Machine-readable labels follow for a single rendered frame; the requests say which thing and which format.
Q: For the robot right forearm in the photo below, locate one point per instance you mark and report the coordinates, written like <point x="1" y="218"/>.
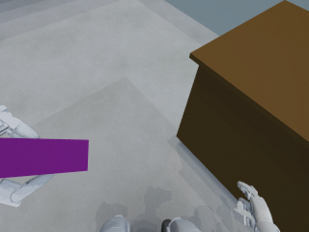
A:
<point x="265" y="226"/>

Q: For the robot right thigh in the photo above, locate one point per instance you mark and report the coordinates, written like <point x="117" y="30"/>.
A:
<point x="181" y="225"/>

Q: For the robot thigh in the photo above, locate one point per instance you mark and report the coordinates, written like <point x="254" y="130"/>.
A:
<point x="181" y="225"/>
<point x="116" y="224"/>

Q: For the robot left thigh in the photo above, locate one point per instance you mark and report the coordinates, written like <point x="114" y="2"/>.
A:
<point x="116" y="224"/>

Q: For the table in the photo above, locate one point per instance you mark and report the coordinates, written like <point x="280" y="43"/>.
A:
<point x="247" y="115"/>

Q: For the robot left hand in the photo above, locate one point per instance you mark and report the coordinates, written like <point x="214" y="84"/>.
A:
<point x="11" y="192"/>

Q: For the robot right hand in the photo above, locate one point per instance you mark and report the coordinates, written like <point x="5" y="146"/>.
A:
<point x="249" y="213"/>

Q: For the sponge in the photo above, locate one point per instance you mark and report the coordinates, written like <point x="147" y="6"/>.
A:
<point x="20" y="157"/>

